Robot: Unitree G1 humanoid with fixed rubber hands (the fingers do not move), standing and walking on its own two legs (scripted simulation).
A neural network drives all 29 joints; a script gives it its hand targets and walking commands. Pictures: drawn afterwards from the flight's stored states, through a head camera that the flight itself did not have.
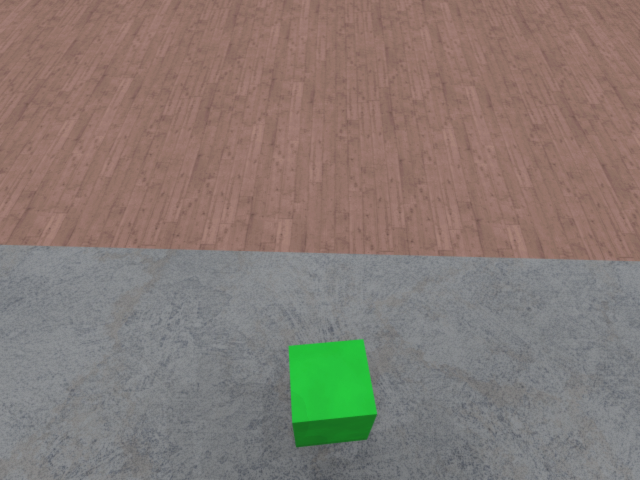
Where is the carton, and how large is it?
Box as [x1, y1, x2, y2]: [289, 339, 376, 446]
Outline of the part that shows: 362,339 289,346 292,424 296,446 366,439 376,415 376,410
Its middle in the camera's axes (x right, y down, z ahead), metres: +0.02 +0.45 +1.10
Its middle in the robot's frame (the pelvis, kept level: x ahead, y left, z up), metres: +0.43 -0.03 -0.65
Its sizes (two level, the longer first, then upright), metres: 0.210 0.200 0.250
